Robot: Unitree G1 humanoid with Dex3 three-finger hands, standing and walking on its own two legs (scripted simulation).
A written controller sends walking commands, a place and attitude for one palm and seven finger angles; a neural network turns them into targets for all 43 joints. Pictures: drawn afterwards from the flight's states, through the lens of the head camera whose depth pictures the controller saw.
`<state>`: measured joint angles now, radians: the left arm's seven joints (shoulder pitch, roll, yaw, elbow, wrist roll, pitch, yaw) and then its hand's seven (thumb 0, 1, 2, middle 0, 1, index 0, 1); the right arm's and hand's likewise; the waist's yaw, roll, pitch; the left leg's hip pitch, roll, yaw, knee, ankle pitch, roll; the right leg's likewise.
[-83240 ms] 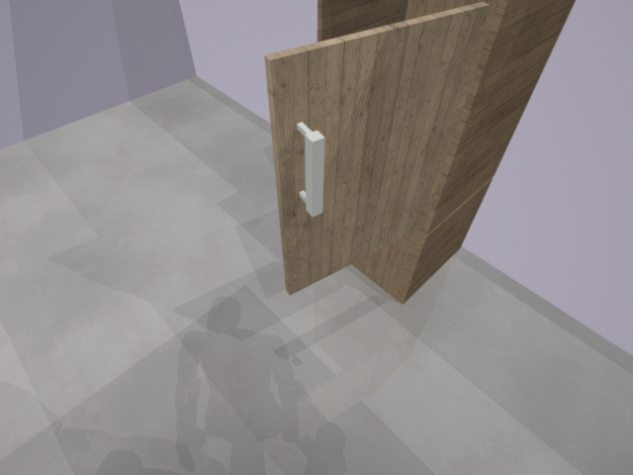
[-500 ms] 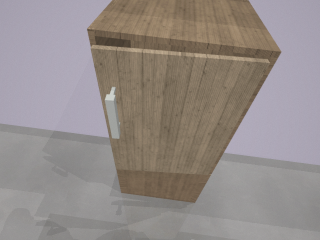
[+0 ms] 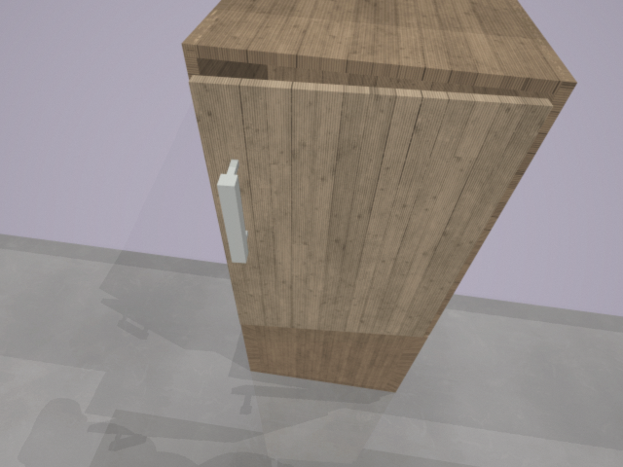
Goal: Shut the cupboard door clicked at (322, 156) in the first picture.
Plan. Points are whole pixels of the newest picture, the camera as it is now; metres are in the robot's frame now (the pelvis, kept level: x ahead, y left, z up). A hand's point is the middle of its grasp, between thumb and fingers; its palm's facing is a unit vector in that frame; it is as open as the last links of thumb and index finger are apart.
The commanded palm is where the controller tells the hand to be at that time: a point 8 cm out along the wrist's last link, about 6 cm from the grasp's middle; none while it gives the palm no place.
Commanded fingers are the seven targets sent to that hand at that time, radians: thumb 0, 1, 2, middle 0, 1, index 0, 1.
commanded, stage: come to a stop and stand still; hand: left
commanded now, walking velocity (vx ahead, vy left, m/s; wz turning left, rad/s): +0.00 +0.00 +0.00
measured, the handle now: (237, 213) +0.45 +0.14 +0.07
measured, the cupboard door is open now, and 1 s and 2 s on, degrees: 4 4 4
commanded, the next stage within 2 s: look again from close up in 1.04 s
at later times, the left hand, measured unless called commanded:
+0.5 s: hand out of the picture -0.05 +0.16 -0.15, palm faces +0.02 -0.97 -0.25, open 7.4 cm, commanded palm none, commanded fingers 0.00 0.90 0.90 -0.20 -0.30 -0.20 -0.30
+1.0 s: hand out of the picture +0.00 +0.12 -0.15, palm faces +0.03 -0.97 -0.22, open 7.3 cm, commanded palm none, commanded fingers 0.00 0.90 0.90 -0.20 -0.30 -0.20 -0.30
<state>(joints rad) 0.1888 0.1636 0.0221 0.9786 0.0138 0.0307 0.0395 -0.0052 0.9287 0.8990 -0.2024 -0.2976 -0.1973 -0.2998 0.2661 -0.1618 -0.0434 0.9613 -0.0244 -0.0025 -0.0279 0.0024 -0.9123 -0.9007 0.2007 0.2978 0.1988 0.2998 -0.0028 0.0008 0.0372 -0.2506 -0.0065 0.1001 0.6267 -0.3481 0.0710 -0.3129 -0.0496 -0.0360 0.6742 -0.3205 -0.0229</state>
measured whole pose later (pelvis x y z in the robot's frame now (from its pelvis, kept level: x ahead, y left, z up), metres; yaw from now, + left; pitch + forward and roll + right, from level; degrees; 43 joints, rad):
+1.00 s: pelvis +0.00 -0.05 +0.01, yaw +1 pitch -1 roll +1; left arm 0.26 0.14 -0.01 1.12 0.01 -0.01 0.03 0.01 0.93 0.90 -0.20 -0.30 -0.20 -0.30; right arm 0.32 -0.13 0.00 1.12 -0.01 -0.03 -0.02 0.00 -0.91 -0.90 0.20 0.30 0.20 0.30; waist -0.01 0.03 0.05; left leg -0.18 0.01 0.07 0.42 -0.22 0.00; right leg -0.22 0.00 -0.03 0.47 -0.24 -0.03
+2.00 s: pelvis -0.03 -0.06 -0.04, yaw +3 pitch +8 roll +2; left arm 0.33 0.14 0.09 0.22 -0.24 -0.61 -0.28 0.01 0.92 0.90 -0.31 -0.42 -0.30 -0.42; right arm 0.19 -0.28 -0.08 0.65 0.01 -0.31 -0.01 0.01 -0.91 -0.90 0.20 0.30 0.20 0.30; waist -0.01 -0.03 -0.12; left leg -0.66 0.01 0.04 0.94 -0.41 -0.01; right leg -0.69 -0.03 -0.06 0.98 -0.43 -0.05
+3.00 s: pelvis -0.01 -0.02 -0.04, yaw +5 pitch +7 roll -3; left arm 0.42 0.26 0.11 -0.20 -0.25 -0.21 -0.23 0.02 0.90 0.90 -1.21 -1.40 -1.21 -1.40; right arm 0.25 -0.23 0.05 0.46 0.03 -0.21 -0.05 0.01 -0.90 -0.90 0.20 0.30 0.20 0.30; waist 0.02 0.04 -0.08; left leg -0.62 0.00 0.00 0.96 -0.46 0.04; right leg -0.57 -0.02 -0.09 0.89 -0.43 0.01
